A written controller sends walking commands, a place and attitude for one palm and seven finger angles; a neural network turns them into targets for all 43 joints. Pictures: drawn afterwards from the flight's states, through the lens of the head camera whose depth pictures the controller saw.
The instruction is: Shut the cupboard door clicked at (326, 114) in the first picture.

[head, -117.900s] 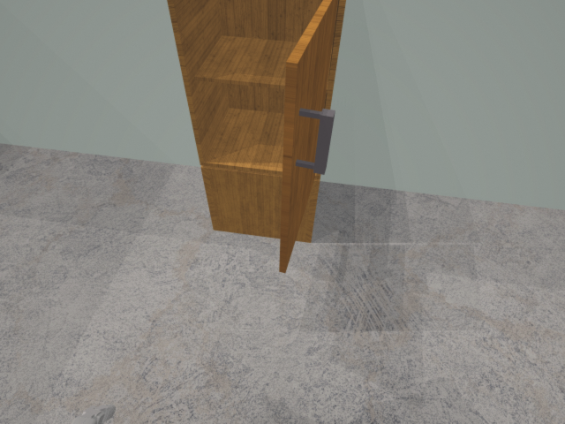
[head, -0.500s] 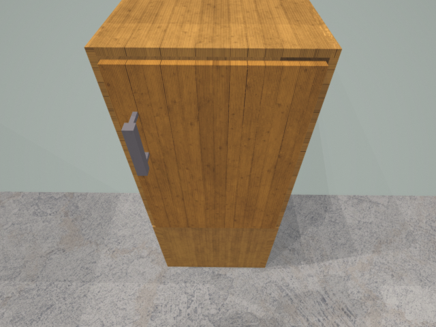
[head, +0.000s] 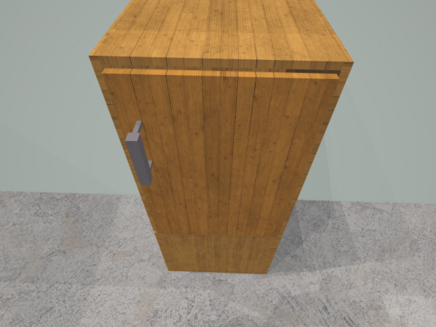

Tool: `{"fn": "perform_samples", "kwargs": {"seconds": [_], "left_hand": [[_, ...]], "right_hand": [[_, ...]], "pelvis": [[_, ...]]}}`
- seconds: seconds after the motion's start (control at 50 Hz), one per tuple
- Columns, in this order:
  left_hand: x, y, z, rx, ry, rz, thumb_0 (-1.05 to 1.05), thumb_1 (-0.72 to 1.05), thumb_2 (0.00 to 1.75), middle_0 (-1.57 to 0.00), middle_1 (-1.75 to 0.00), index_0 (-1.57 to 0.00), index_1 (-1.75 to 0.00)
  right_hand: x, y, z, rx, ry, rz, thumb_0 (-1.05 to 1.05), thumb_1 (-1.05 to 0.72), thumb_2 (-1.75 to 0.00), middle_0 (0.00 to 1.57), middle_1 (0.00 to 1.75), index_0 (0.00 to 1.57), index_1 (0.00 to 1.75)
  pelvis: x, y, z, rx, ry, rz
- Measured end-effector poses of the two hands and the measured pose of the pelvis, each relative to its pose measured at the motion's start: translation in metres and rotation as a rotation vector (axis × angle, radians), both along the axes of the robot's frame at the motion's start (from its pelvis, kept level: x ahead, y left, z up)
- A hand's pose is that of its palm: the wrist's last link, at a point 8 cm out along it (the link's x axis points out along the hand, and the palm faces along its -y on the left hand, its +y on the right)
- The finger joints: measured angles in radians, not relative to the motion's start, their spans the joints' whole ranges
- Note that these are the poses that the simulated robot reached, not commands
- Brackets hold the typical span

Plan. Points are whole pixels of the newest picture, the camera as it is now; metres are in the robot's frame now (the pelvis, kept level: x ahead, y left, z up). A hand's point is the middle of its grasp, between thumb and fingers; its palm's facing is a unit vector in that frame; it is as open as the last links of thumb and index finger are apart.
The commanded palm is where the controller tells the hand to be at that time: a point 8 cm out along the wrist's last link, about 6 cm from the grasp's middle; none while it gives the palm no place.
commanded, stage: raise the hand and make a fist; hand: left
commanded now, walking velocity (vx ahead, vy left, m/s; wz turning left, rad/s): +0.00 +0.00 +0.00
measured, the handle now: (142, 153) +0.43 +0.19 +0.07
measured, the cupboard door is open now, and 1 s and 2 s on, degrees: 0 0 0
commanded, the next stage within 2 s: bring the fist close to the handle in 1.96 s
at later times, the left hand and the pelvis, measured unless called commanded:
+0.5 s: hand out of the picture +0.10 +0.17 -0.07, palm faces +0.13 -0.99 -0.01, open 6.0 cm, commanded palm +0.10 +0.22 -0.03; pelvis -0.05 -0.04 -0.08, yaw +2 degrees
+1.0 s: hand (100, 301) +0.16 +0.20 +0.02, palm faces +0.10 -0.99 -0.05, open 3.7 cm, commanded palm +0.13 +0.24 +0.02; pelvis -0.04 +0.00 -0.06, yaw +1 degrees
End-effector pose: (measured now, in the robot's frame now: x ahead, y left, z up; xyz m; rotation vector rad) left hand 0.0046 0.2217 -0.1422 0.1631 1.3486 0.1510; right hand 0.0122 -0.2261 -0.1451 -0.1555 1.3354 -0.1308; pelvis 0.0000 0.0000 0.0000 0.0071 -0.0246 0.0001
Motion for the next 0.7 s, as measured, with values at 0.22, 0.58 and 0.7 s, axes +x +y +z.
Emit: {"fn": "perform_samples", "kwargs": {"seconds": [0.22, 0.58, 0.7], "left_hand": [[0.136, 0.007, 0.131, 0.081, -0.937, 0.056, 0.03, 0.92, 0.89, -0.24, -0.34, -0.23, -0.34], [0.066, 0.01, 0.113, 0.008, -1.382, -0.057, 0.03, 0.9, 0.89, -0.53, -0.65, -0.52, -0.65], [0.125, -0.012, 0.144, -0.152, -1.481, -0.249, 0.02, 0.9, 0.9, -0.63, -0.77, -0.63, -0.77]], "right_hand": [[0.075, -0.028, 0.029, -0.064, -0.533, 0.042, 0.01, -0.91, -0.9, 0.2, 0.3, 0.2, 0.3], [0.171, -0.037, 0.021, -0.1, -0.877, 0.245, 0.01, -0.9, -0.9, 0.2, 0.3, 0.2, 0.3], [0.141, -0.012, -0.005, -0.03, -0.804, 0.164, 0.01, -0.9, -0.9, 0.2, 0.3, 0.2, 0.3]], "pelvis": [[-0.011, -0.01, -0.012, -0.004, 0.027, 0.033], [-0.049, -0.038, -0.094, -0.052, 0.187, 0.048], [-0.052, -0.029, -0.093, -0.062, 0.185, 0.04]]}}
